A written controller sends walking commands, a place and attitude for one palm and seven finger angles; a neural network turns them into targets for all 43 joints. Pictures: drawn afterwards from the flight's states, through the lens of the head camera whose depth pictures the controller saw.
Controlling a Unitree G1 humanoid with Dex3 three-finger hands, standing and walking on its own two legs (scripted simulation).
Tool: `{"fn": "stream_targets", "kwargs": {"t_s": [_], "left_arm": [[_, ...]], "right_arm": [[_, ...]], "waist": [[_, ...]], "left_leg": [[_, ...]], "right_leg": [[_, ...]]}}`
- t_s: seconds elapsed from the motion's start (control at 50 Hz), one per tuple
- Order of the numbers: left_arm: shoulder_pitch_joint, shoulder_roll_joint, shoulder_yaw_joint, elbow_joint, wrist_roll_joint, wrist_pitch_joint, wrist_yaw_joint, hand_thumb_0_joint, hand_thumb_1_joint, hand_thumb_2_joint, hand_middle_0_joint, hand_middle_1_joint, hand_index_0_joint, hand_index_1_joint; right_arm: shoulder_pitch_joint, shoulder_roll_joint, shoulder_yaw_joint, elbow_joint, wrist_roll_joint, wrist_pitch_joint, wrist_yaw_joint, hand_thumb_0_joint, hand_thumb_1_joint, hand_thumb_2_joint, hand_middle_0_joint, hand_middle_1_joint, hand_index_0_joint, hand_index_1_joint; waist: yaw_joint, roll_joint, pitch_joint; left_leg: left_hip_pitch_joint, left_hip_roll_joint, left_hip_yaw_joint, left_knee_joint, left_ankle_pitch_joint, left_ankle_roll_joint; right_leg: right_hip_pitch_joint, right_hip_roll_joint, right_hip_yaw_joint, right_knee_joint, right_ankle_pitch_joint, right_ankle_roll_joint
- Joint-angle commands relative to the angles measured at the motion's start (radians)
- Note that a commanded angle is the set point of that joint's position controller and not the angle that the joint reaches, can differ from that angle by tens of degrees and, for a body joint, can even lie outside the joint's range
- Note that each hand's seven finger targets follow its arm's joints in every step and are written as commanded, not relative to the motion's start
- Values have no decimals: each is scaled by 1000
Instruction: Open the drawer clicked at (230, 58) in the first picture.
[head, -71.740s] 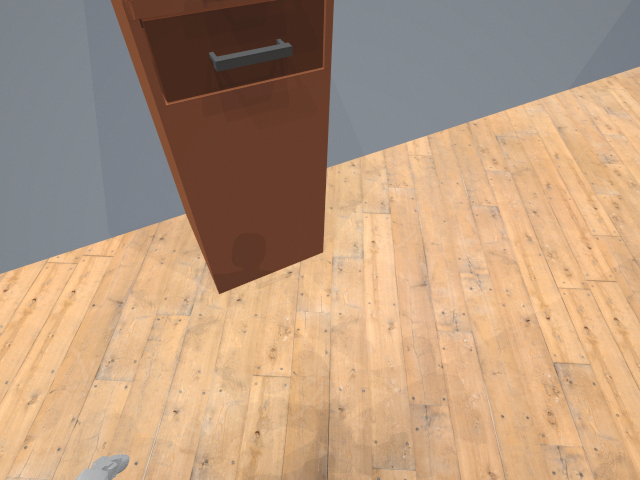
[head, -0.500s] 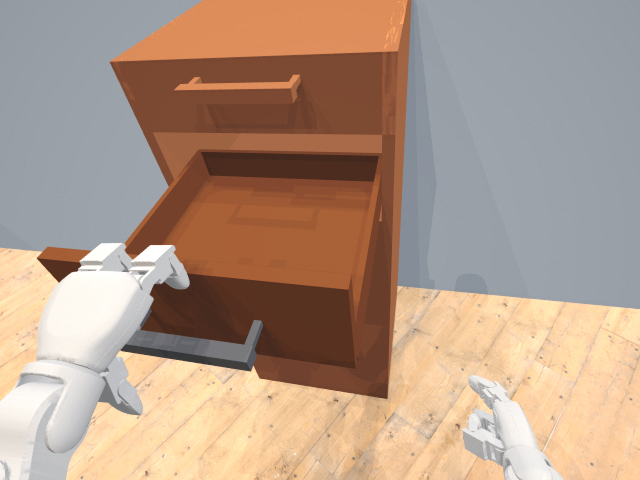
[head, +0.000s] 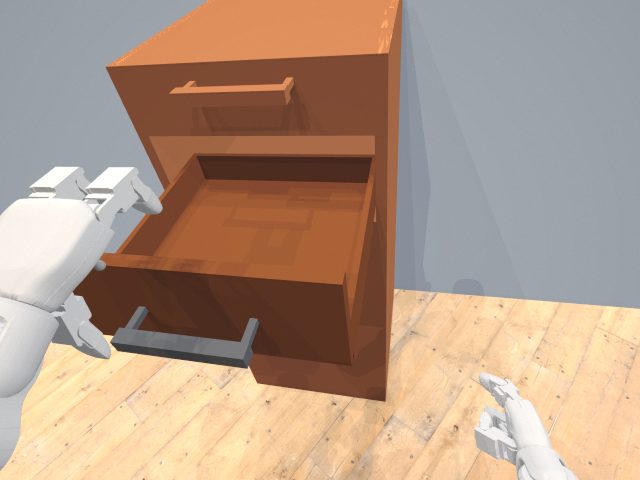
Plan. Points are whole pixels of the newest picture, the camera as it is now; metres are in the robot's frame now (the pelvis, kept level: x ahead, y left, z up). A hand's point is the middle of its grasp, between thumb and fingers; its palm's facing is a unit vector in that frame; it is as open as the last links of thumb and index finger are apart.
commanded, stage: lift the hand off the handle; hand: left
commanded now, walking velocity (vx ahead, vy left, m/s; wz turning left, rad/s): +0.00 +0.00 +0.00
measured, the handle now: (187, 333) +0.25 +0.22 +0.09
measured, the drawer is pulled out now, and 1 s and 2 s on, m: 0.30 0.30 0.30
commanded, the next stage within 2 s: draw the hand back to the body in 0.06 s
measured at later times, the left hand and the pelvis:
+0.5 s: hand (81, 261) +0.22 +0.26 +0.24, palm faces +0.26 -0.03 -0.97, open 13.9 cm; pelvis +0.00 +0.00 +0.00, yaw +0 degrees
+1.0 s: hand (100, 245) +0.22 +0.22 +0.26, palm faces +0.49 -0.79 -0.37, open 13.3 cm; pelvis +0.02 +0.00 +0.00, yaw +0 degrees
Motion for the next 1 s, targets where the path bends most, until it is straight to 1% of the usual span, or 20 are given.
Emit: {"fn": "stream_targets", "kwargs": {"t_s": [0.0, 0.08, 0.16, 0.22, 0.24, 0.28, 0.34, 0.38, 0.48, 0.6, 0.64, 0.66, 0.72, 0.74, 0.76, 0.78, 0.84, 0.86, 0.92, 0.98], "left_arm": [[-264, 180, 118, 13, 2, 49, 20, 0, -500, 300, -300, -1200, -300, -1200], [-287, 137, 55, -61, 20, 48, -3, 0, -500, 300, -300, -1200, -300, -1200], [-261, 179, 86, -155, 58, 40, 1, 0, -500, 300, -300, -1200, -300, -1200], [-206, 278, 198, -168, 71, 44, 21, 0, -500, 300, -300, -1200, -300, -1200], [-229, 337, 259, -197, 46, 39, 37, 0, -500, 300, -300, -1200, -300, -1200], [-176, 235, 205, -108, 36, 40, 38, 0, -500, 300, -300, -1200, -300, -1200], [-155, 255, 245, -124, -30, 41, 31, 0, -500, 300, -300, -1200, -300, -1200], [-130, 193, 175, -59, -31, 69, 7, 0, -500, 300, -300, -1200, -300, -1200], [-127, 179, 128, -87, -19, 60, -27, 0, -500, 300, -300, -1200, -300, -1200], [-152, 281, 205, -261, 34, 4, 23, 0, -500, 300, -300, -1200, -300, -1200], [-148, 345, 283, -290, 19, -8, 59, 0, -500, 300, -300, -1200, -300, -1200], [-122, 282, 249, -255, 30, -9, 62, 0, -500, 300, -300, -1200, -300, -1200], [-57, 272, 278, -140, -5, 8, 64, 0, -500, 300, -300, -1200, -300, -1200], [-55, 294, 305, -124, -36, 23, 60, 0, -500, 300, -300, -1200, -300, -1200], [-175, -121, 276, -197, -629, -131, 132, 0, -465, 315, -298, -1178, -298, -1178], [-27, -16, 347, -41, -636, -177, 179, 0, -430, 330, -295, -1155, -295, -1155], [11, -46, 374, -114, -723, -244, 210, 0, -325, 375, -287, -1087, -287, -1087], [-38, -98, 345, -199, -725, -280, 222, 0, -290, 390, -285, -1065, -285, -1065], [-3, -129, 312, -281, -725, -321, 252, 0, -185, 435, -277, -997, -277, -997], [19, -142, 293, -315, -718, -342, 268, 0, -80, 480, -270, -930, -270, -930]], "right_arm": [[-210, -75, -30, -170, 13, -60, 2, 0, -900, -900, 200, 300, 200, 300], [-233, -62, -25, -196, 11, -60, 13, 0, -900, -900, 200, 300, 200, 300], [-247, -59, -10, -216, -2, -66, 18, 0, -900, -900, 200, 300, 200, 300], [-234, -63, -13, -210, -4, -38, 14, 0, -900, -900, 200, 300, 200, 300], [-244, -72, -16, -208, 4, -46, 9, 0, -900, -900, 200, 300, 200, 300], [-217, -42, -11, -193, -3, -41, 17, 0, -900, -900, 200, 300, 200, 300], [-232, -66, -28, -198, 21, -46, 17, 0, -900, -900, 200, 300, 200, 300], [-212, -59, -20, -200, 15, -40, 17, 0, -900, -900, 200, 300, 200, 300], [-209, -68, -20, -212, 15, -53, 8, 0, -900, -900, 200, 300, 200, 300], [-201, -75, -12, -229, -7, -60, -12, 0, -900, -900, 200, 300, 200, 300], [-211, -80, -14, -220, 1, -72, -16, 0, -900, -900, 200, 300, 200, 300], [-194, -53, 1, -222, -15, -68, -9, 0, -900, -900, 200, 300, 200, 300], [-191, -62, -18, -194, -4, -50, 0, 0, -900, -900, 200, 300, 200, 300], [-214, -70, -26, -188, 15, -52, 3, 0, -900, -900, 200, 300, 200, 300], [-82, 23, -24, -213, -7, -113, -21, 0, -900, -900, 200, 300, 200, 300], [-59, -17, -28, -161, -14, -140, -42, 0, -900, -900, 200, 300, 200, 300], [-91, -28, -41, -149, -3, -171, -53, 0, -900, -900, 200, 300, 200, 300], [-89, -10, -36, -172, -11, -197, -56, 0, -900, -900, 200, 300, 200, 300], [-68, -6, -35, -164, -27, -243, -60, 0, -900, -900, 200, 300, 200, 300], [-55, -4, -33, -147, -40, -275, -63, 0, -900, -900, 200, 300, 200, 300]], "waist": [[-10, -96, -63], [-5, -83, -167], [16, -61, -256], [26, -88, -231], [24, -38, -225], [14, -86, -161], [8, -76, -136], [-1, -117, -116], [-12, -115, -132], [8, -37, -246], [11, 20, -237], [24, -5, -229], [14, -66, -109], [11, -28, -94], [-104, -219, -46], [-92, -306, 16], [-71, -219, -7], [-60, -132, -96], [-46, -16, -146], [-45, -16, -120]], "left_leg": [[-133, 5, -1, -117, 26, 8], [-107, -6, 9, -98, 48, 14], [-107, -14, 2, -80, 89, 15], [-116, -7, 8, -81, 127, 15], [-122, 3, 7, -66, 113, 9], [-124, 1, 8, -75, 132, 10], [-118, 8, 6, -66, 117, 5], [-123, 4, 12, -79, 107, 9], [-112, 0, 11, -78, 45, 17], [-70, -5, 1, -61, 105, 18], [-71, 8, 0, -44, 113, 8], [-79, -6, -7, -50, 152, 6], [-113, 2, -2, -68, 153, 4], [-120, 10, 1, -57, 142, -2], [-43, 29, 7, -56, 72, 24], [-52, 54, 1, -65, 12, 29], [-29, 47, 3, -89, -40, 20], [3, 34, 17, -92, -13, 25], [32, 31, 26, -106, 59, 24], [20, 31, 23, -99, 133, 24]], "right_leg": [[69, -3, 24, -91, -69, 4], [117, -7, 33, -67, -43, -1], [176, -10, 43, -39, 5, -10], [172, -4, 35, -37, 51, -3], [173, -6, 53, -37, 56, -8], [137, -6, 35, -46, 49, -7], [108, 0, 35, -51, 60, -3], [97, 0, 18, -51, 43, 5], [86, -3, 23, -59, -33, 6], [140, -8, 25, -51, 22, 2], [137, -8, 41, -53, 45, -3], [146, -12, 22, -44, 57, -8], [104, -3, 12, -54, 78, -1], [100, -2, 29, -57, 84, -6], [61, 30, -35, -109, 50, -18], [30, 27, -23, -121, -4, -8], [43, 13, -11, -151, -81, -8], [84, 3, -7, -149, -66, -9], [126, 1, 1, -130, 0, -16], [147, 5, 0, -124, 73, -24]]}}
